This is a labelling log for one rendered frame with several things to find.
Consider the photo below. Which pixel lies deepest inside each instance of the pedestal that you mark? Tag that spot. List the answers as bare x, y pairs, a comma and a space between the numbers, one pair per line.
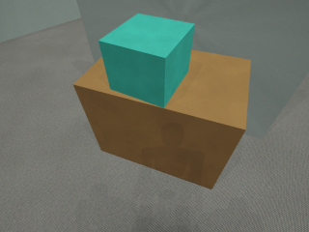
192, 137

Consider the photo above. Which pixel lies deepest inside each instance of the carton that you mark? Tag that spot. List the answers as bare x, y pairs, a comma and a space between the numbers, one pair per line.
147, 57

